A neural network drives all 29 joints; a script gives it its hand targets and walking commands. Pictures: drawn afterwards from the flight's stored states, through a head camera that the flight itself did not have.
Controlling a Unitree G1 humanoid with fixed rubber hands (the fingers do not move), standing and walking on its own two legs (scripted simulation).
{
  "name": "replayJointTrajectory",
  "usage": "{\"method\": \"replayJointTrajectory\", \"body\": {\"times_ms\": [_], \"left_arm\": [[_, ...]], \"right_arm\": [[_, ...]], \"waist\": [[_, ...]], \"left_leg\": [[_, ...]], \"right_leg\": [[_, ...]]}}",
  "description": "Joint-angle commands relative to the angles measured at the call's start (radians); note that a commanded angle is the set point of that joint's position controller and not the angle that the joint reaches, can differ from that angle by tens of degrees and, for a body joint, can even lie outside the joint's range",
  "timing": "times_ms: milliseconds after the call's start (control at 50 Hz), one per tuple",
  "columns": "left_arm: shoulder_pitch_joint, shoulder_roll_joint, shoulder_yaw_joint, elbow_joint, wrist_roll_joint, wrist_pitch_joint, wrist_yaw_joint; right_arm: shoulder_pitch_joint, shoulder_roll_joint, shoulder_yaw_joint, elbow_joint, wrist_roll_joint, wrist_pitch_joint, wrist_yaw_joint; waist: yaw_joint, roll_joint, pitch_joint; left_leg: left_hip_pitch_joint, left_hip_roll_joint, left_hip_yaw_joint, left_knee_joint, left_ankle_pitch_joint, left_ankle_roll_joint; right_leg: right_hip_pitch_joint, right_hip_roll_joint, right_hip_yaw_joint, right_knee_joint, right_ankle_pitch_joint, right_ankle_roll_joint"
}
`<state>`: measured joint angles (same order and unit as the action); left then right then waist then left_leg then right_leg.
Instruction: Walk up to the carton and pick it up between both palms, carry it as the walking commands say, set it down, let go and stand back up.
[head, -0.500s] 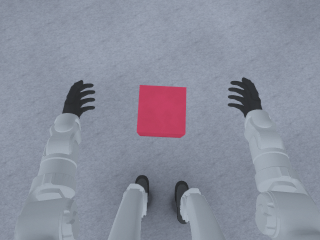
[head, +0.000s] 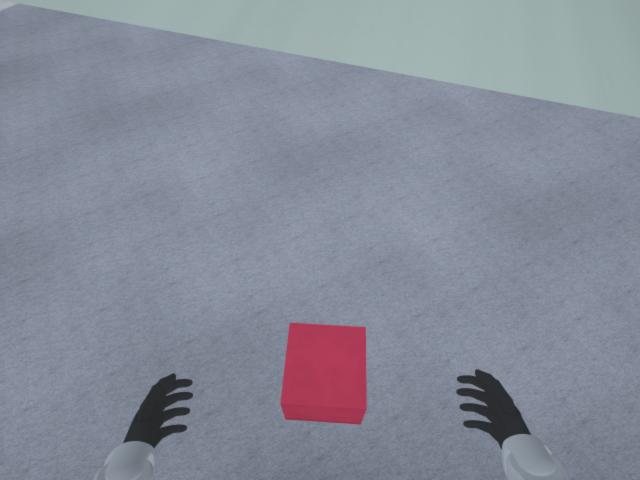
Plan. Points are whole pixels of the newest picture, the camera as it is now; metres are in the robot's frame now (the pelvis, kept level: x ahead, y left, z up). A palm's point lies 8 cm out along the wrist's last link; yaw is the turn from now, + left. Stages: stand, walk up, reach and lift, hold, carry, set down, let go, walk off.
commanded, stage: let go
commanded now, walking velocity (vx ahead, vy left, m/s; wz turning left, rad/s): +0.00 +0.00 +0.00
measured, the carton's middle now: (325, 373) +0.47 +0.00 -0.67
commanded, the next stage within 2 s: stand in 0.50 s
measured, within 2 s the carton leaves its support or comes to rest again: neither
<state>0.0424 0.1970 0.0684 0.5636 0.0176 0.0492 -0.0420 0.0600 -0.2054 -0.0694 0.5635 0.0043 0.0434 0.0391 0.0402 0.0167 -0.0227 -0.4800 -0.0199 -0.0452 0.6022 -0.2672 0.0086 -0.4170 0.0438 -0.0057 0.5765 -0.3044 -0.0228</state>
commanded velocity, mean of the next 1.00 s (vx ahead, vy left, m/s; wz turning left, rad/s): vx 0.00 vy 0.00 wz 0.00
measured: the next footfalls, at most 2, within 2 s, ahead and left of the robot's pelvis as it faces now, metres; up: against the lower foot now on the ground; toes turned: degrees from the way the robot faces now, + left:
none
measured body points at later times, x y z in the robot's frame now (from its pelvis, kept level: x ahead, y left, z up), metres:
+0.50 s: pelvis -0.01 -0.01 +0.01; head -0.01 +0.00 +0.46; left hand +0.16 +0.23 -0.07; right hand +0.17 -0.24 -0.06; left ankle +0.02 +0.11 -0.73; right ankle -0.01 -0.10 -0.73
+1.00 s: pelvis +0.03 +0.01 +0.01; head +0.04 +0.03 +0.46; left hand +0.16 +0.28 -0.10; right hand +0.17 -0.25 -0.09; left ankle +0.02 +0.11 -0.73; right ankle -0.01 -0.10 -0.73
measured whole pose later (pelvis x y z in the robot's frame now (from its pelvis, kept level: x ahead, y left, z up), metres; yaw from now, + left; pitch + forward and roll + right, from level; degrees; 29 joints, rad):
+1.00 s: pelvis +0.03 +0.01 +0.01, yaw +0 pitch -1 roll -1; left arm 0.18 0.26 0.06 0.67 0.02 0.03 0.02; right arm 0.21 -0.26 -0.05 0.70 0.00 0.03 -0.02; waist 0.04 -0.01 0.05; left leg -0.22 -0.03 -0.05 0.55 -0.31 0.03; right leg -0.13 0.03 0.00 0.47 -0.32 -0.01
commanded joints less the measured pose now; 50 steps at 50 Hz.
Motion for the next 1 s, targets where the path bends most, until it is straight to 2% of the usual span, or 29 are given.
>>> {"method": "replayJointTrajectory", "body": {"times_ms": [0,60,80,100,120,180,220,240,260,300,320,360,380,400,420,440,460,480,500,520,560,600,620,660,720,780,820,920,980], "left_arm": [[0.103,0.067,-0.014,-0.2,-0.026,-0.018,-0.022],[0.163,0.086,-0.007,-0.218,-0.016,0.007,-0.036],[0.16,0.09,-0.01,-0.226,-0.013,0.018,-0.042],[0.135,0.096,-0.021,-0.231,-0.016,0.031,-0.046],[0.116,0.102,-0.01,-0.251,-0.01,0.037,-0.052],[0.112,0.126,0.009,-0.276,0.004,0.06,-0.059],[0.11,0.122,0.009,-0.273,0.004,0.08,-0.059],[0.115,0.125,0.013,-0.276,0.01,0.085,-0.061],[0.11,0.13,0.015,-0.277,0.012,0.091,-0.064],[0.122,0.128,0.011,-0.264,0.013,0.102,-0.064],[0.103,0.12,0.002,-0.281,0.01,0.106,-0.063],[0.106,0.124,0.012,-0.275,0.02,0.11,-0.061],[0.093,0.122,0.008,-0.269,0.021,0.111,-0.062],[0.098,0.127,0.009,-0.274,0.022,0.114,-0.061],[0.094,0.129,0.0,-0.283,0.016,0.11,-0.06],[0.088,0.126,-0.005,-0.278,0.015,0.113,-0.06],[0.089,0.122,-0.005,-0.283,0.02,0.116,-0.057],[0.077,0.248,0.048,-0.14,0.005,0.055,0.003],[0.107,0.252,0.049,-0.118,0.013,0.029,0.026],[0.108,0.244,0.042,-0.091,0.023,0.011,0.035],[0.11,0.238,0.047,-0.082,0.036,-0.011,0.044],[0.077,0.235,0.045,-0.063,0.039,-0.023,0.05],[0.094,0.23,0.043,-0.053,0.033,-0.027,0.05],[0.076,0.231,0.043,-0.04,0.031,-0.035,0.055],[0.105,0.236,0.04,0.003,0.026,-0.047,0.064],[0.129,0.243,0.037,0.025,0.022,-0.048,0.067],[0.118,0.254,0.032,0.045,0.025,-0.047,0.07],[0.124,0.255,0.033,0.077,0.028,-0.051,0.072],[0.12,0.264,0.03,0.092,0.028,-0.059,0.071]], "right_arm": [[0.104,-0.078,-0.003,-0.176,-0.004,-0.016,0.001],[0.141,-0.087,0.015,-0.211,-0.009,0.002,0.003],[0.149,-0.083,0.017,-0.205,-0.006,0.017,0.009],[0.14,-0.082,0.018,-0.2,-0.009,0.025,0.01],[0.103,-0.082,0.018,-0.235,-0.008,0.032,0.011],[0.101,-0.087,0.009,-0.277,-0.014,0.049,0.015],[0.104,-0.087,0.012,-0.26,-0.013,0.071,0.02],[0.119,-0.089,0.007,-0.261,-0.026,0.075,0.017],[0.117,-0.089,0.015,-0.273,-0.014,0.078,0.017],[0.133,-0.095,-0.002,-0.251,-0.029,0.089,0.016],[0.133,-0.097,-0.004,-0.234,-0.031,0.096,0.018],[0.111,-0.093,0.003,-0.263,-0.029,0.099,0.022],[0.1,-0.087,0.008,-0.255,-0.029,0.097,0.022],[0.107,-0.087,0.0,-0.255,-0.027,0.096,0.019],[0.109,-0.095,-0.013,-0.264,-0.036,0.097,0.023],[0.118,-0.087,0.001,-0.243,-0.029,0.098,0.018],[0.129,-0.095,-0.006,-0.241,-0.031,0.1,0.017],[0.101,-0.182,-0.015,-0.093,-0.042,0.05,-0.031],[0.096,-0.2,-0.019,-0.089,-0.043,0.025,-0.046],[0.085,-0.205,-0.021,-0.077,-0.05,0.016,-0.051],[0.08,-0.219,-0.028,-0.052,-0.059,-0.002,-0.05],[0.078,-0.204,-0.025,-0.022,-0.057,-0.016,-0.05],[0.083,-0.212,-0.03,-0.005,-0.057,-0.024,-0.049],[0.082,-0.215,-0.027,0.014,-0.058,-0.041,-0.051],[0.072,-0.224,-0.022,0.043,-0.05,-0.047,-0.053],[0.063,-0.235,-0.024,0.067,-0.049,-0.049,-0.056],[0.067,-0.228,-0.024,0.07,-0.047,-0.048,-0.061],[0.075,-0.247,-0.029,0.081,-0.051,-0.047,-0.066],[0.058,-0.238,-0.03,0.087,-0.048,-0.052,-0.063]], "waist": [[-0.078,-0.055,-0.115],[-0.064,-0.105,-0.014],[-0.06,-0.064,0.015],[-0.071,-0.065,0.074],[-0.056,-0.07,0.074],[-0.054,-0.103,0.094],[-0.045,-0.069,0.112],[-0.063,-0.108,0.122],[-0.052,-0.099,0.125],[-0.069,-0.113,0.144],[-0.075,-0.073,0.143],[-0.054,-0.079,0.13],[-0.057,-0.121,0.151],[-0.056,-0.066,0.156],[-0.074,-0.069,0.139],[-0.066,-0.061,0.139],[-0.077,-0.003,0.108],[-0.038,-0.016,0.073],[-0.022,-0.02,0.065],[-0.036,-0.02,0.061],[-0.034,-0.007,0.046],[-0.048,-0.019,0.04],[-0.032,-0.008,0.023],[-0.039,-0.032,-0.036],[-0.028,-0.004,-0.109],[-0.016,-0.004,-0.104],[-0.022,-0.031,-0.102],[-0.035,0.023,-0.109],[-0.033,-0.004,-0.095]], "left_leg": [[0.301,-0.034,0.027,-0.152,0.187,0.003],[0.352,-0.043,0.038,-0.17,0.163,0.0],[0.37,-0.04,0.037,-0.177,0.154,-0.001],[0.39,-0.044,0.038,-0.175,0.121,-0.006],[0.441,-0.045,0.037,-0.171,0.114,-0.006],[0.524,-0.052,0.042,-0.143,0.131,-0.01],[0.525,-0.053,0.051,-0.154,0.105,-0.009],[0.549,-0.059,0.052,-0.139,0.12,-0.01],[0.568,-0.06,0.049,-0.134,0.12,-0.007],[0.578,-0.057,0.05,-0.129,0.115,-0.005],[0.579,-0.056,0.054,-0.137,0.106,-0.006],[0.566,-0.046,0.046,-0.145,0.087,0.0],[0.569,-0.048,0.046,-0.136,0.09,0.0],[0.567,-0.045,0.044,-0.13,0.09,-0.003],[0.57,-0.037,0.042,-0.14,0.092,0.0],[0.544,-0.035,0.036,-0.139,0.083,0.0],[0.525,-0.034,0.041,-0.145,0.082,-0.001],[0.284,0.025,-0.018,-0.124,0.082,-0.02],[0.252,0.036,-0.043,-0.133,0.033,0.0],[0.241,0.049,-0.06,-0.141,-0.08,0.006],[0.209,0.039,-0.063,-0.132,-0.126,0.013],[0.218,0.039,-0.063,-0.132,-0.055,0.009],[0.219,0.043,-0.063,-0.132,-0.024,0.009],[0.261,0.059,-0.082,-0.127,0.041,0.008],[0.288,0.07,-0.085,-0.105,0.253,0.016],[0.305,0.084,-0.076,-0.087,0.38,0.019],[0.313,0.082,-0.082,-0.096,0.368,0.021],[0.327,0.084,-0.083,-0.126,0.336,0.022],[0.331,0.085,-0.092,-0.119,0.324,0.031]], "right_leg": [[0.231,-0.047,0.065,-0.154,0.334,0.047],[0.248,-0.058,0.073,-0.196,0.309,0.044],[0.243,-0.059,0.07,-0.208,0.264,0.037],[0.182,-0.07,0.082,-0.238,0.196,0.028],[0.166,-0.078,0.076,-0.254,0.13,0.026],[0.119,-0.097,0.078,-0.292,0.057,0.011],[0.142,-0.085,0.07,-0.287,0.043,0.012],[0.114,-0.099,0.078,-0.303,0.037,0.007],[0.101,-0.106,0.088,-0.312,0.033,-0.003],[0.09,-0.105,0.09,-0.312,0.025,-0.003],[0.101,-0.093,0.084,-0.301,0.034,0.0],[0.133,-0.085,0.069,-0.288,0.018,0.004],[0.114,-0.094,0.072,-0.3,0.001,0.001],[0.107,-0.095,0.078,-0.296,0.016,-0.006],[0.128,-0.074,0.07,-0.269,0.06,0.004],[0.138,-0.079,0.076,-0.265,0.069,0.002],[0.188,-0.08,0.08,-0.256,0.093,0.002],[0.19,-0.075,0.078,-0.213,0.037,0.051],[0.198,-0.077,0.095,-0.222,-0.067,0.048],[0.187,-0.082,0.117,-0.231,-0.13,0.041],[0.182,-0.091,0.14,-0.239,-0.177,0.034],[0.186,-0.102,0.144,-0.253,-0.126,0.028],[0.192,-0.109,0.162,-0.244,-0.108,0.022],[0.213,-0.101,0.142,-0.213,-0.021,0.022],[0.316,-0.107,0.112,-0.156,0.278,0.026],[0.327,-0.113,0.1,-0.147,0.392,0.026],[0.329,-0.115,0.093,-0.151,0.385,0.034],[0.335,-0.11,0.094,-0.151,0.357,0.027],[0.324,-0.116,0.102,-0.168,0.362,0.023]]}}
